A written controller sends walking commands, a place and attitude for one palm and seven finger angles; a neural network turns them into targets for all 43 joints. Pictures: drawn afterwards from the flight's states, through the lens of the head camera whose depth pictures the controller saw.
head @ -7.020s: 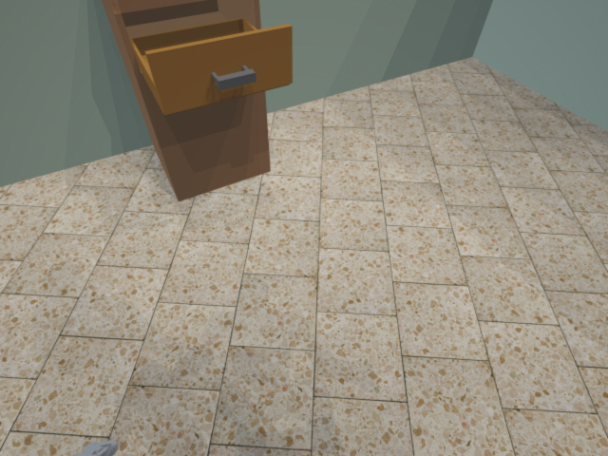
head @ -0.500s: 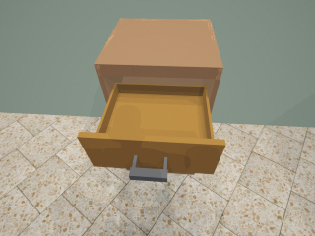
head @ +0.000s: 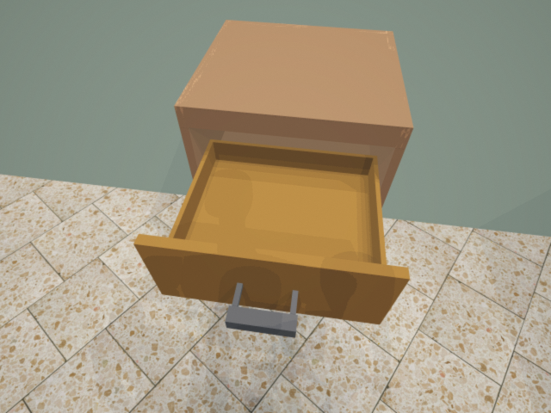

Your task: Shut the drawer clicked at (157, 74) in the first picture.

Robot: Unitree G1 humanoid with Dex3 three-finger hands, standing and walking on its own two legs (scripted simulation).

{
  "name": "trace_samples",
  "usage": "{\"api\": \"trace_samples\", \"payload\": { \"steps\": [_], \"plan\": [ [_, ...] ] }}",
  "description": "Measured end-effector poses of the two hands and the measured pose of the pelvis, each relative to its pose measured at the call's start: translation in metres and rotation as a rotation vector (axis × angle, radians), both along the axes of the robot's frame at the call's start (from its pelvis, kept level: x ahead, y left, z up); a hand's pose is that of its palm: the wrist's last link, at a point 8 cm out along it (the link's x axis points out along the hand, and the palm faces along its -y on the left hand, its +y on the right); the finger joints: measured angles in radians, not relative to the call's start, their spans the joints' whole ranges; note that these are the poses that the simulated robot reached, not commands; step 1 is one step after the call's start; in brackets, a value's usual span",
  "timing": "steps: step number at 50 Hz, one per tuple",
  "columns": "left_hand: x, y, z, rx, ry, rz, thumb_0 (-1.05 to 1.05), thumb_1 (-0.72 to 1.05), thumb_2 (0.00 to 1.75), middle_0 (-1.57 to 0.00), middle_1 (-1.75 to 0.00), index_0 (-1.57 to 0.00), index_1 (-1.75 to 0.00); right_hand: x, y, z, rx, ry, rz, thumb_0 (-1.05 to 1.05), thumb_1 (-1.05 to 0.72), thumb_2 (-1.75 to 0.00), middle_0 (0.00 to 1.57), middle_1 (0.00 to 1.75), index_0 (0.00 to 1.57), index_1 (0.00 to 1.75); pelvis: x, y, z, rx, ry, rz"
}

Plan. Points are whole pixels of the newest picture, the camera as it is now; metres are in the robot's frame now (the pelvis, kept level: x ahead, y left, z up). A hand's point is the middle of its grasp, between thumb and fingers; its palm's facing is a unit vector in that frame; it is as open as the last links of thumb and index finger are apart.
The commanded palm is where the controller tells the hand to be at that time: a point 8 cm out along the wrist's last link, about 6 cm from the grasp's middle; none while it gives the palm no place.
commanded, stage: come to a stop and stand still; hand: left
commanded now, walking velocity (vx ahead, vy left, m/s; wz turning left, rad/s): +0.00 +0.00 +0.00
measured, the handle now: (264, 307) +0.29 +0.04 -0.06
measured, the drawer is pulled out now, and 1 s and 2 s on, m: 0.30 0.30 0.24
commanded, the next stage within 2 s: look again from close up in 0.32 s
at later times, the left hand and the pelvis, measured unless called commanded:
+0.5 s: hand out of the picture +0.01 +0.18 -0.17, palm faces +0.02 -0.98 -0.21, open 7.4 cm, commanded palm none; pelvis +0.01 +0.02 +0.00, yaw -1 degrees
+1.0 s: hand out of the picture -0.01 +0.24 -0.18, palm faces -0.02 -0.98 -0.21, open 7.4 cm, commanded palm none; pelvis -0.01 +0.06 -0.01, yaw -1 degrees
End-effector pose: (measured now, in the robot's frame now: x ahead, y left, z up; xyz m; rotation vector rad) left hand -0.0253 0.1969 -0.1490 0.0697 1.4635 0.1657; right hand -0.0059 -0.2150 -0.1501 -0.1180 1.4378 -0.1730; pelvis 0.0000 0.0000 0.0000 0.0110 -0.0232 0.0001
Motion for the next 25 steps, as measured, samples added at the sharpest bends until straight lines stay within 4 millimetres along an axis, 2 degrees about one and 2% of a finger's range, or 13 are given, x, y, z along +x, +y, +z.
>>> {"api": "trace_samples", "payload": {
  "steps": [5,10,21,25],
  "plan": [
    [0.010,0.009,0.001,0.017,-0.014,-0.007,0.00,0.91,0.90,-0.20,-0.30,-0.20,-0.30,0.019,-0.005,0.002,-0.016,-0.040,0.011,0.01,-0.93,-0.90,0.20,0.30,0.20,0.30,0.005,0.002,0.000,0.002,-0.001,0.000],
    [0.019,0.019,0.002,0.036,-0.031,-0.015,0.00,0.91,0.90,-0.20,-0.30,-0.20,-0.30,0.029,-0.005,0.003,-0.018,-0.058,0.018,0.01,-0.93,-0.90,0.20,0.30,0.20,0.30,0.009,0.004,0.001,0.003,-0.001,0.000],
    [0.031,0.032,0.006,0.059,-0.058,-0.027,0.00,0.91,0.90,-0.20,-0.30,-0.20,-0.30,0.023,0.002,0.002,-0.004,-0.036,0.015,0.00,-0.93,-0.90,0.20,0.30,0.20,0.30,0.012,0.008,0.002,0.006,-0.003,0.001],
    [0.029,0.036,0.006,0.066,-0.083,-0.070,0.00,0.91,0.90,-0.20,-0.30,-0.20,-0.30,0.023,0.004,0.002,-0.007,-0.063,0.012,0.01,-0.93,-0.90,0.20,0.30,0.20,0.30,0.006,0.016,-0.001,-0.019,0.016,-0.014]
  ]
}}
